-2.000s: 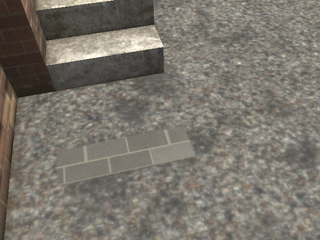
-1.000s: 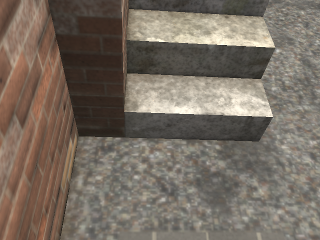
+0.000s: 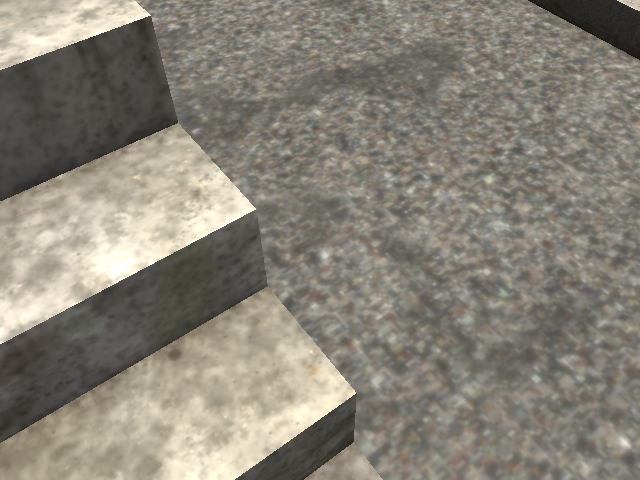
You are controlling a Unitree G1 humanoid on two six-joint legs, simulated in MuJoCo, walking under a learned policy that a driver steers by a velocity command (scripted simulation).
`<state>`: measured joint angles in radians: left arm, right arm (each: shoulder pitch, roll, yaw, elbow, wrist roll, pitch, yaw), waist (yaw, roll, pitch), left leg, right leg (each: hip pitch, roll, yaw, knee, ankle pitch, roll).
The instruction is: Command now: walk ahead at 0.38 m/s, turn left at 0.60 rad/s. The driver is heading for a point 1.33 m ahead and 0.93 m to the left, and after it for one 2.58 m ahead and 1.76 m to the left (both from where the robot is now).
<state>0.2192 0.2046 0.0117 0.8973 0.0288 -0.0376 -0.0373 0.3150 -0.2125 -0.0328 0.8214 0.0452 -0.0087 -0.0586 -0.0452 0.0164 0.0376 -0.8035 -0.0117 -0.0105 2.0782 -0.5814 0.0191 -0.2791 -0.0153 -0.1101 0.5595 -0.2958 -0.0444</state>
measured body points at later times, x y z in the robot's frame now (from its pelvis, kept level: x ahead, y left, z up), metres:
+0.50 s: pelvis +0.15 -0.01 +0.16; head +0.19 +0.03 +0.61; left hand +0.33 +0.26 +0.11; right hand +0.36 -0.22 +0.06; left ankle +0.22 +0.09 -0.54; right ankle +0.26 -0.15 -0.41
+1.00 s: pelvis +0.14 -0.05 +0.17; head +0.18 -0.02 +0.62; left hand +0.08 +0.24 +0.10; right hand +0.46 -0.09 +0.07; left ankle +0.02 +0.01 -0.36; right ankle +0.30 -0.09 -0.54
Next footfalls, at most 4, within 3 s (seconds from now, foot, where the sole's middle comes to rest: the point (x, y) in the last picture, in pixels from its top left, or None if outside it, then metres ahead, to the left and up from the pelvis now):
0.26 left None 0.26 0.10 -0.57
0.64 right None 0.33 -0.07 -0.57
1.22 left None -0.08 0.04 -0.77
1.68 right None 0.24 -0.05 -0.57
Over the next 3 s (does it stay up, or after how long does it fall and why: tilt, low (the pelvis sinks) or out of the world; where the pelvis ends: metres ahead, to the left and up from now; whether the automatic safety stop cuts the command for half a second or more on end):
stays up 0.44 0.33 0.40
